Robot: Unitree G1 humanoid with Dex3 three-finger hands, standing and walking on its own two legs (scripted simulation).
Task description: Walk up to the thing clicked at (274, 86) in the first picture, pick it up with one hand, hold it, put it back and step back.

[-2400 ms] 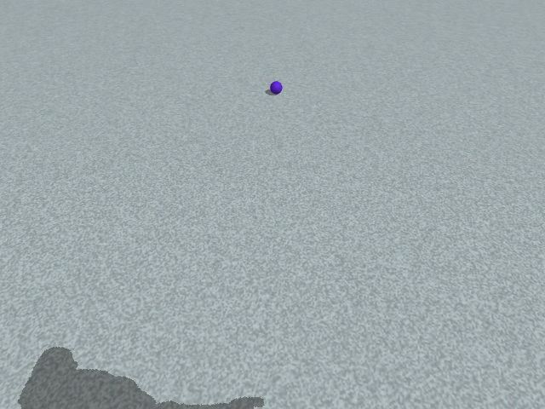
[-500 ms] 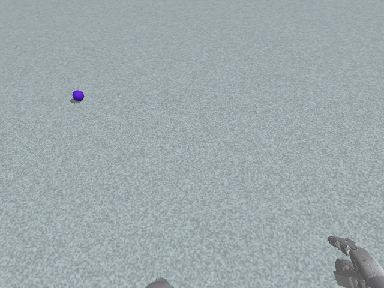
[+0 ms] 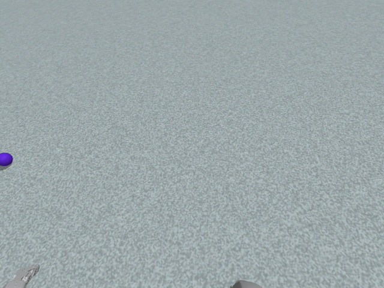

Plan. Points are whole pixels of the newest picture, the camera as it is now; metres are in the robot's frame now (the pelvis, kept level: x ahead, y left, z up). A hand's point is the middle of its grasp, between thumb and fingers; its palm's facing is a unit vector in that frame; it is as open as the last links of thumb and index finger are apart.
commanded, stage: walk up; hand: left
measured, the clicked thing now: (4, 159) +1.09 +1.20 -0.69
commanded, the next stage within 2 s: none
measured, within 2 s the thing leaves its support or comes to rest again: neither
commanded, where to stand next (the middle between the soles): +0.67 +1.33 m, yaw -46 degrees
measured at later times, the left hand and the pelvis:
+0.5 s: hand out of the picture +0.36 +0.52 -0.11, palm faces -0.26 -0.80 -0.54, open 7.4 cm; pelvis +0.22 +0.23 +0.02, yaw -12 degrees
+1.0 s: hand out of the picture +0.55 +0.73 -0.12, palm faces -0.30 -0.71 -0.64, open 7.4 cm; pelvis +0.37 +0.43 -0.02, yaw -20 degrees
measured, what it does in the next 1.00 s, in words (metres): steps to the left, turning right: left foot, then right foot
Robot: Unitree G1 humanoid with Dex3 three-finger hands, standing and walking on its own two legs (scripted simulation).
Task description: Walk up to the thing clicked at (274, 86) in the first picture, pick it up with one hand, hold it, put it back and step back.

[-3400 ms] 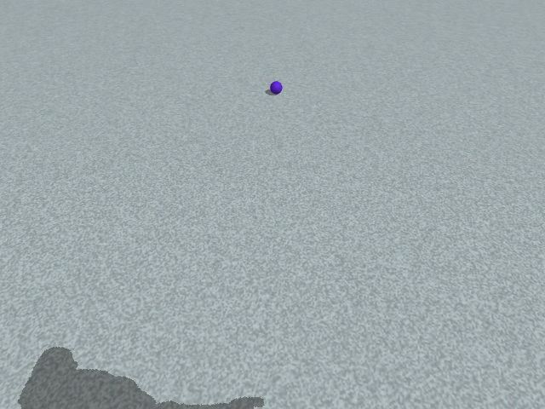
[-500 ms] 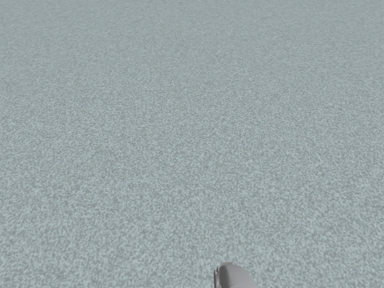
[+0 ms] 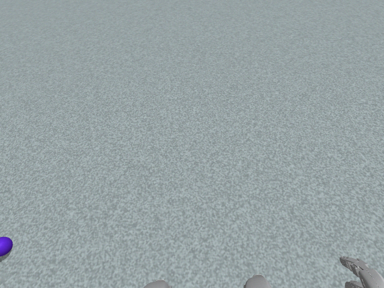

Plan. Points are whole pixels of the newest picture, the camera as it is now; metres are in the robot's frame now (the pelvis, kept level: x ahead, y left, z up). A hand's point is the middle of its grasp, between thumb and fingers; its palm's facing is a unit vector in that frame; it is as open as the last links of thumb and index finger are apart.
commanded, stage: walk up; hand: left
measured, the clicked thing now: (1, 246) +0.41 +0.97 -0.68
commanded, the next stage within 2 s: none
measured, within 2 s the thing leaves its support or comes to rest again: neither
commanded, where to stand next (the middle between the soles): -0.03 +0.95 m, yaw -26 degrees
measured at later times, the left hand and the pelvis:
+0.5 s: hand out of the picture +0.12 +0.50 -0.08, palm faces -0.11 -0.78 -0.61, open 7.4 cm; pelvis +0.01 +0.20 +0.01, yaw -6 degrees
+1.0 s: hand out of the picture +0.11 +0.69 -0.10, palm faces -0.20 -0.81 -0.56, open 7.4 cm; pelvis -0.02 +0.42 +0.01, yaw -11 degrees
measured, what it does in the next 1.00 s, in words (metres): steps to the left: right foot, then left foot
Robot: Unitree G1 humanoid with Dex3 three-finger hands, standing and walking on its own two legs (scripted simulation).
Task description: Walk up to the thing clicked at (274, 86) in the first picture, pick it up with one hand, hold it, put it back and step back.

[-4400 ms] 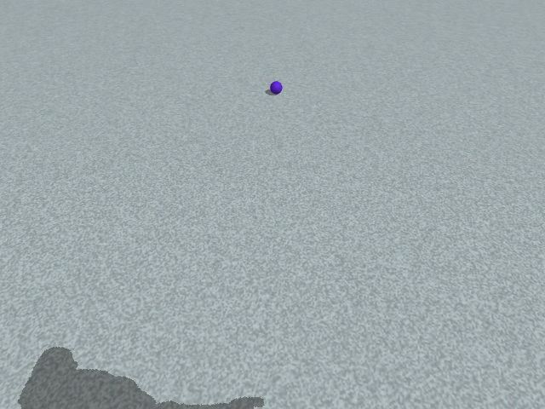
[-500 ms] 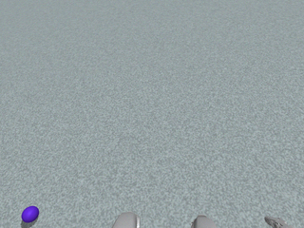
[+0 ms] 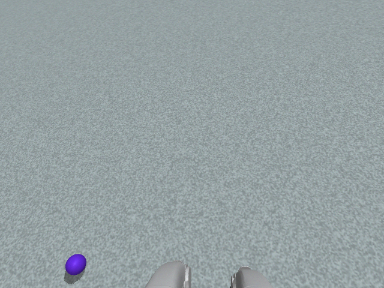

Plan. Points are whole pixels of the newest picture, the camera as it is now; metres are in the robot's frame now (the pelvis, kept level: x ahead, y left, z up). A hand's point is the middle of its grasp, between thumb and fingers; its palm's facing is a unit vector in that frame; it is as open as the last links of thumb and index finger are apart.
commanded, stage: walk up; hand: left
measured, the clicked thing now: (76, 264) +0.32 +0.62 -0.69
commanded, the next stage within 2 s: none
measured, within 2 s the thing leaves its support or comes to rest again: neither
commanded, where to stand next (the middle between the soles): -0.10 +0.51 m, yaw -15 degrees
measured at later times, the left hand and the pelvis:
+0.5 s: hand out of the picture +0.00 +0.55 -0.11, palm faces -0.12 -0.82 -0.56, open 7.4 cm; pelvis -0.09 +0.24 +0.01, yaw -5 degrees
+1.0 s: hand out of the picture -0.08 +0.81 -0.12, palm faces -0.08 -0.77 -0.63, open 7.4 cm; pelvis -0.21 +0.48 -0.02, yaw -7 degrees
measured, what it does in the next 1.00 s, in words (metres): steps to the left: left foot, then right foot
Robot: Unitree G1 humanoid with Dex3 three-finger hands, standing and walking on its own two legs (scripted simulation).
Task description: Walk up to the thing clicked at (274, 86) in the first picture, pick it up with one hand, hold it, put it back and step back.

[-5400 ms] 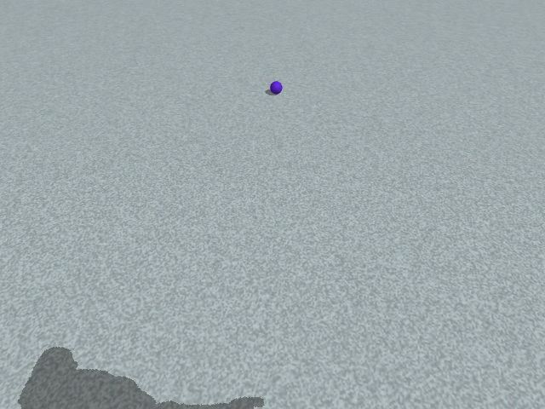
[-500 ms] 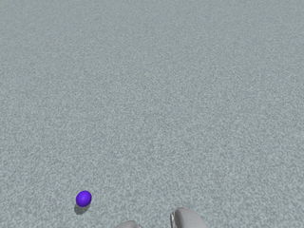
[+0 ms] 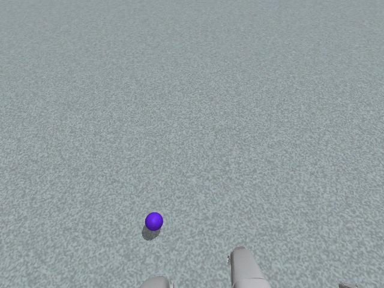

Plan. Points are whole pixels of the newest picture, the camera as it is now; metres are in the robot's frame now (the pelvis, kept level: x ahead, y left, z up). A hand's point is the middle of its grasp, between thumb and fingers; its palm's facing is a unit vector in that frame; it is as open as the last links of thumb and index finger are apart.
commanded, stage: walk up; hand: left
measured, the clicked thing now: (154, 221) +0.51 +0.20 -0.67
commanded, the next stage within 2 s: none
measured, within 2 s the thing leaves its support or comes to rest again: neither
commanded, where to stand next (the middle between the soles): +0.10 +0.05 m, yaw -8 degrees
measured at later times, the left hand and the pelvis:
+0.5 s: hand out of the picture +0.05 +0.37 -0.11, palm faces -0.15 -0.93 -0.34, open 7.4 cm; pelvis -0.04 +0.12 +0.04, yaw -8 degrees
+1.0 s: hand out of the picture +0.12 +0.33 -0.10, palm faces -0.24 -0.89 -0.38, open 7.4 cm; pelvis +0.00 +0.09 +0.05, yaw -12 degrees
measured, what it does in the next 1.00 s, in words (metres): steps on the spot: right foot, then right foot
